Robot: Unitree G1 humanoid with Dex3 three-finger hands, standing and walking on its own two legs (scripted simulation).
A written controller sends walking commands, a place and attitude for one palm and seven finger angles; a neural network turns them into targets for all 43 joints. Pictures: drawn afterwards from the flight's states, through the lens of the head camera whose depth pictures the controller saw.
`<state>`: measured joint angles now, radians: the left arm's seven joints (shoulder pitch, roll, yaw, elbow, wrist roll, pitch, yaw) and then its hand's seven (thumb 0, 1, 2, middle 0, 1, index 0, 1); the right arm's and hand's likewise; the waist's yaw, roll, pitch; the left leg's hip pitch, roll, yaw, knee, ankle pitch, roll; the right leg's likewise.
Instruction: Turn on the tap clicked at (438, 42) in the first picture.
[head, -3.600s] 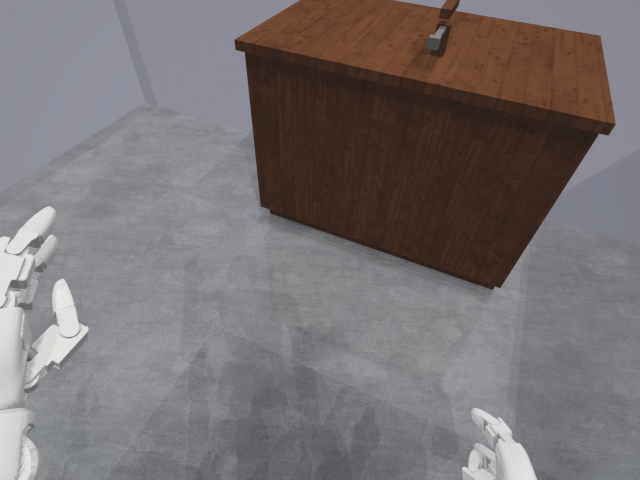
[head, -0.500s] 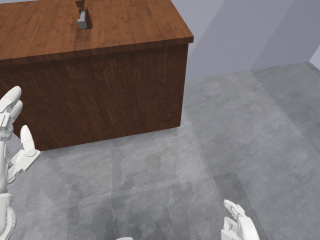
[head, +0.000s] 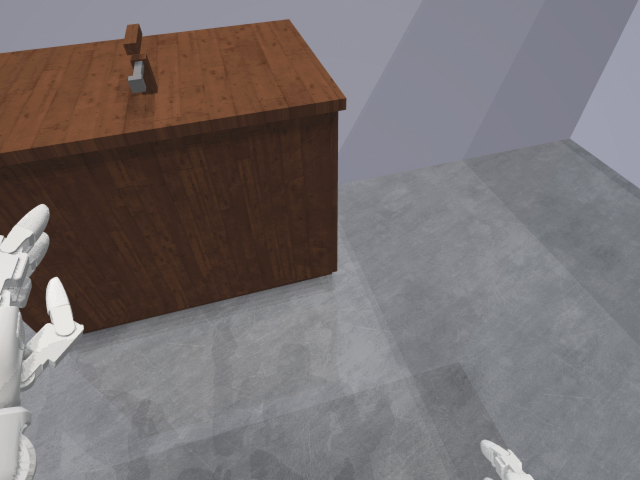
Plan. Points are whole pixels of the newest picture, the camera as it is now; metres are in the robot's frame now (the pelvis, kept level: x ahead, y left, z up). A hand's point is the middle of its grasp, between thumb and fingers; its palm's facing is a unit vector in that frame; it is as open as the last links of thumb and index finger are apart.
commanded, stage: take the last steps up to it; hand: left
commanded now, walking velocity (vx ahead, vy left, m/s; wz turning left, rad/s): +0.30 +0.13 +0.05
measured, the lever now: (137, 83) +0.86 +0.45 +0.12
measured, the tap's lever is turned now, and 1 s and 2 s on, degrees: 0 0 0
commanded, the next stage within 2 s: come to a stop and stand still in 1.74 s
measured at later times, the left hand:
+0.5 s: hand (64, 251) +0.30 +0.29 +0.18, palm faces +0.42 -0.81 -0.40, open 7.4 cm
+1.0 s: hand (102, 177) +0.42 +0.30 +0.18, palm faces +0.38 -0.82 -0.43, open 7.4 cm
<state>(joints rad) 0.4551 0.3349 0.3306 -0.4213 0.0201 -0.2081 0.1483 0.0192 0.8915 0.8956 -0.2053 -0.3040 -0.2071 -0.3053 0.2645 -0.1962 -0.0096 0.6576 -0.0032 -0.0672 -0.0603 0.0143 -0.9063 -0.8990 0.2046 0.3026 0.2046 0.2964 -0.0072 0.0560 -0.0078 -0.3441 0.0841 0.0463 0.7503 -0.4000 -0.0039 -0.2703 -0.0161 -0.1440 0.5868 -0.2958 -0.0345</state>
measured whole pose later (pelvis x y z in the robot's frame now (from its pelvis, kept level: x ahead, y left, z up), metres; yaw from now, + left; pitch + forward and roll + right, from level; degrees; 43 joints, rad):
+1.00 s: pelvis +0.21 +0.08 +0.00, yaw -1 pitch +0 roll +1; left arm 0.49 0.38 0.38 -0.60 -0.01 -0.26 0.16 0.02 0.89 0.89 -0.21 -0.30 -0.21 -0.31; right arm 0.20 -0.25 -0.06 0.59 0.00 -0.06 -0.07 0.02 -0.91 -0.90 0.20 0.30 0.20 0.30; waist 0.00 -0.04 0.08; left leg -0.36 0.08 0.17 0.57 -0.19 0.01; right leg -0.22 -0.12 -0.11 0.68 -0.43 0.03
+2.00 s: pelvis +0.40 +0.07 +0.00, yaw -3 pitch -2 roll +0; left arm 0.47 0.38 0.37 -0.49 -0.02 -0.21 0.15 0.02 0.89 0.90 -0.21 -0.30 -0.21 -0.31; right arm 0.21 -0.13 0.05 0.61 0.00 -0.10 -0.04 0.01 -0.90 -0.90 0.21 0.30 0.21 0.30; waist 0.01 0.04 0.06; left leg -0.26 0.10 0.13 0.60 -0.30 -0.03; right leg -0.29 -0.02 -0.13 0.55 -0.21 -0.02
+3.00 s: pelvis +0.38 +0.11 +0.02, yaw +0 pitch -3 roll -1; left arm 0.34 0.32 0.34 -0.35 -0.01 -0.25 0.08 0.02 0.89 0.90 -0.20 -0.30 -0.21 -0.31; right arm 0.21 -0.18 0.03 0.57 -0.01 -0.16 0.00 0.02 -0.90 -0.90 0.21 0.30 0.21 0.30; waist 0.06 -0.03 0.05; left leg -0.18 -0.04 0.05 0.43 -0.21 0.06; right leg -0.21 0.01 0.06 0.37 -0.12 0.02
